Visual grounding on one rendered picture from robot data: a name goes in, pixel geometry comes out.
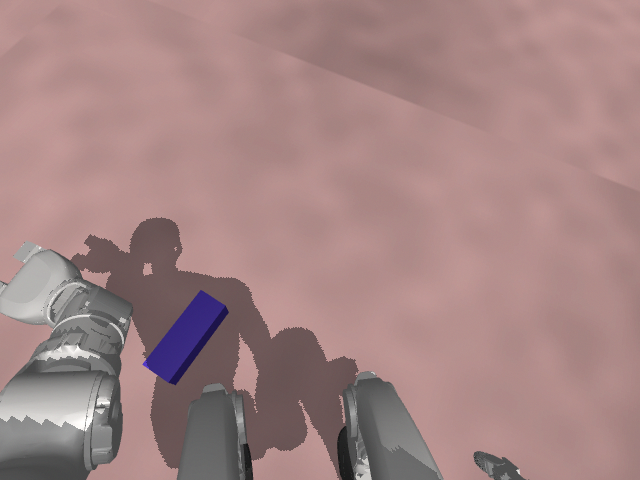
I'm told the left robot arm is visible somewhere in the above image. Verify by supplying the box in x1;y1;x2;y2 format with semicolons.
0;279;133;480

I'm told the right robot hand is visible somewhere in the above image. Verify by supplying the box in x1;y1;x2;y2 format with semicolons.
474;451;526;480

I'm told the carton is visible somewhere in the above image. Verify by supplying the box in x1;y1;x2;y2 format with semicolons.
142;290;229;385

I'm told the right robot foot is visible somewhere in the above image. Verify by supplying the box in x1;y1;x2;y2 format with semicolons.
337;426;354;480

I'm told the left robot hand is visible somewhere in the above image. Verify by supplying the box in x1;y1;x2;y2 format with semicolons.
0;240;83;325

